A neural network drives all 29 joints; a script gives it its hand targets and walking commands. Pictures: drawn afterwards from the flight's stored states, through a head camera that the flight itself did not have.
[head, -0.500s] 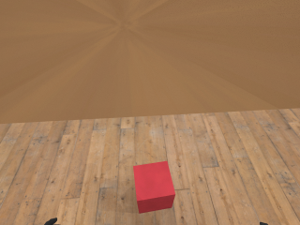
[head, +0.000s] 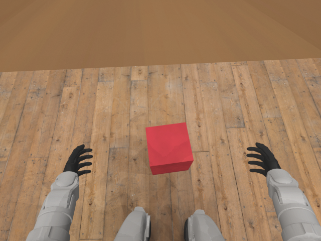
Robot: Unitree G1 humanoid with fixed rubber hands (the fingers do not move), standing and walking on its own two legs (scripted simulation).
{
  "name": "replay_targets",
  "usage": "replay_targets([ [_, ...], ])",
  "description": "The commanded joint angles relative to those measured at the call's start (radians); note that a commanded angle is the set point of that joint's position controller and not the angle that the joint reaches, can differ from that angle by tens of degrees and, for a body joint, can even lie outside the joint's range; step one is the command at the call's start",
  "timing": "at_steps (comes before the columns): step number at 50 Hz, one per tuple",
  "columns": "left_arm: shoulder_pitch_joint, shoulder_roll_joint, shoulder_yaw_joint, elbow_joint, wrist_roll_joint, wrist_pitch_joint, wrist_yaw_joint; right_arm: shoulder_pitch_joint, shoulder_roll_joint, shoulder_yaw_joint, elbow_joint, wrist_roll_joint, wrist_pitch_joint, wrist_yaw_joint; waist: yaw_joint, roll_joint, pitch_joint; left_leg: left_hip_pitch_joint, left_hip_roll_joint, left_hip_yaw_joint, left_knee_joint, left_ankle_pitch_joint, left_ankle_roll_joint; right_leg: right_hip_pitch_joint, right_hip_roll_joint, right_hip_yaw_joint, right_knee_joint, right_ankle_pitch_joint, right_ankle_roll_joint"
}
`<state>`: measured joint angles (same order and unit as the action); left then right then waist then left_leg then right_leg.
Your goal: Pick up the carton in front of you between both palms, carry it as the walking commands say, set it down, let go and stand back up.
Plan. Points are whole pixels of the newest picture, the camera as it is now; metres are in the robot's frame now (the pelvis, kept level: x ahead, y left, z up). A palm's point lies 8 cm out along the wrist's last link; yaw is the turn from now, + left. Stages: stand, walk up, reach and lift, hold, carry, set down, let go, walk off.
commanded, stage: reach and lift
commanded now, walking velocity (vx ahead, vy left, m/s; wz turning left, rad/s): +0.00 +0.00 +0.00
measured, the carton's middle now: (168, 150) +0.50 +0.01 -0.60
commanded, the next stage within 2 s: none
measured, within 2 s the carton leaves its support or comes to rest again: neither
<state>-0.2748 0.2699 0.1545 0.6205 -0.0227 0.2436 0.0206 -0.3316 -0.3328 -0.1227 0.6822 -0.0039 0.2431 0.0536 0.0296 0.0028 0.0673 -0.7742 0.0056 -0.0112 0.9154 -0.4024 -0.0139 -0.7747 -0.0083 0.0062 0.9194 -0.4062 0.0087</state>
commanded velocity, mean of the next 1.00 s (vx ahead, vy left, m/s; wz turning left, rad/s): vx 0.00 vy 0.00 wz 0.00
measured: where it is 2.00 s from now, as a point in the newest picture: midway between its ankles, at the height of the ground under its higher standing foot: outside the picture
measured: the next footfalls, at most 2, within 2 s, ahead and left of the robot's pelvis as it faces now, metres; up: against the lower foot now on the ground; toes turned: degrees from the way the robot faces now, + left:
none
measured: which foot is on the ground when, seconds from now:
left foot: down 0.00-1.00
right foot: down 0.00-1.00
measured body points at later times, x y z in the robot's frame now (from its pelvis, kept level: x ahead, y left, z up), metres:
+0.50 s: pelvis -0.07 -0.01 -0.06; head +0.24 -0.01 +0.27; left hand +0.44 +0.22 -0.15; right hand +0.50 -0.19 -0.14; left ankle +0.02 +0.13 -0.69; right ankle +0.02 -0.12 -0.69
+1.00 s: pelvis -0.03 -0.01 -0.13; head +0.33 -0.01 +0.13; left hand +0.47 +0.21 -0.30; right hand +0.54 -0.16 -0.31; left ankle +0.02 +0.13 -0.68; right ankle +0.02 -0.13 -0.69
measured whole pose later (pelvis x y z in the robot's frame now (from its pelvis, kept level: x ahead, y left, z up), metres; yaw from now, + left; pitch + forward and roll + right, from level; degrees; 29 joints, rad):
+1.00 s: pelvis -0.03 -0.01 -0.13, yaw +3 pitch +55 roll +3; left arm -1.17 0.09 0.53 0.83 0.13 0.09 0.09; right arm -1.34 -0.31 -0.34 1.05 -0.16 0.11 0.01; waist 0.07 -0.02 -0.06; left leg -1.88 -0.03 -0.04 1.36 -0.42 -0.06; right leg -1.89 0.05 0.09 1.39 -0.46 0.03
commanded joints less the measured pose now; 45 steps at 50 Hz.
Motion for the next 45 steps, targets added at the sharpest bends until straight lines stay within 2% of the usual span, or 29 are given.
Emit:
replay_targets([
  [1, -0.165, 0.115, 0.037, -0.05, -0.024, -0.009, 0.026, -0.2, -0.145, -0.032, -0.028, 0.021, -0.008, -0.005, 0.009, -0.014, -0.547, 0.093, -0.043, 0.012, -0.004, 0.555, -0.04, 0.172, 0.046, 0.012, 0.003, 0.522, 0.014],
  [7, -0.479, 0.11, 0.07, -0.037, -0.042, 0.015, 0.06, -0.549, -0.186, -0.052, 0.024, 0.028, 0.011, 0.0, 0.02, -0.037, -0.685, -0.018, -0.042, 0.032, 0.004, 0.377, -0.042, 0.062, 0.043, -0.002, 0.016, 0.36, 0.018],
  [12, -0.752, 0.097, 0.103, 0.015, -0.045, 0.052, 0.087, -0.851, -0.221, -0.055, 0.126, 0.033, 0.041, 0.008, 0.036, -0.047, -0.758, -0.089, -0.043, 0.058, -0.008, 0.179, -0.044, -0.025, 0.042, -0.017, 0.005, 0.167, 0.018],
  [15, -0.886, 0.086, 0.128, 0.063, -0.036, 0.059, 0.101, -1.006, -0.235, -0.058, 0.204, 0.026, 0.046, 0.015, 0.049, -0.053, -0.804, -0.134, -0.046, 0.07, 0.0, 0.115, -0.045, -0.068, 0.047, -0.02, 0.013, 0.102, 0.017],
  [21, -1.08, 0.061, 0.204, 0.117, 0.008, 0.042, 0.11, -1.247, -0.242, -0.085, 0.318, -0.013, 0.03, 0.029, 0.077, -0.078, -0.883, -0.218, -0.055, 0.089, 0.031, 0.117, -0.047, -0.127, 0.06, -0.017, 0.035, 0.09, 0.012],
  [26, -1.194, 0.029, 0.275, 0.088, 0.052, 0.017, 0.104, -1.402, -0.23, -0.127, 0.334, -0.066, 0.003, 0.034, 0.089, -0.099, -0.973, -0.249, -0.067, 0.103, 0.058, 0.208, -0.054, -0.111, 0.073, -0.016, 0.065, 0.19, 0.013],
  [29, -1.208, 0.009, 0.31, 0.058, 0.079, 0.0, 0.098, -1.439, -0.221, -0.152, 0.317, -0.102, -0.012, 0.028, 0.091, -0.113, -1.074, -0.247, -0.077, 0.108, 0.071, 0.319, -0.054, -0.043, 0.081, -0.014, 0.092, 0.339, 0.014],
  [32, -1.161, -0.007, 0.331, 0.023, 0.097, -0.026, 0.088, -1.405, -0.195, -0.171, 0.275, -0.131, -0.03, 0.021, 0.089, -0.132, -1.186, -0.259, -0.087, 0.108, 0.079, 0.476, -0.051, 0.066, 0.081, -0.001, 0.125, 0.577, 0.01],
  [35, -1.099, -0.047, 0.348, 0.015, 0.117, -0.066, 0.073, -1.341, -0.132, -0.197, 0.247, -0.151, -0.058, 0.016, 0.086, -0.14, -1.179, -0.342, -0.09, 0.098, 0.094, 0.596, -0.048, 0.085, 0.073, 0.023, 0.16, 0.781, 0.007],
  [37, -1.065, -0.074, 0.363, 0.023, 0.137, -0.096, 0.065, -1.3, -0.09, -0.219, 0.236, -0.168, -0.08, 0.013, 0.083, -0.144, -1.14, -0.424, -0.088, 0.089, 0.114, 0.639, -0.047, 0.046, 0.065, 0.041, 0.187, 0.865, 0.007],
  [39, -1.046, -0.095, 0.377, 0.034, 0.156, -0.121, 0.06, -1.269, -0.061, -0.241, 0.232, -0.184, -0.099, 0.01, 0.075, -0.145, -1.108, -0.492, -0.086, 0.081, 0.144, 0.641, -0.048, -0.036, 0.063, 0.044, 0.218, 0.869, 0.012],
  [43, -1.026, -0.117, 0.399, 0.078, 0.191, -0.153, 0.057, -1.213, -0.04, -0.255, 0.259, -0.195, -0.133, -0.007, 0.065, -0.104, -1.045, -0.532, -0.084, 0.076, 0.27, 0.577, -0.064, -0.359, 0.08, 0.017, 0.297, 0.656, 0.023],
  [45, -1.018, -0.118, 0.404, 0.105, 0.195, -0.163, 0.059, -1.195, -0.04, -0.251, 0.276, -0.189, -0.144, -0.021, 0.061, -0.087, -1.015, -0.583, -0.083, 0.074, 0.344, 0.56, -0.072, -0.49, 0.083, 0.014, 0.36, 0.593, 0.023],
])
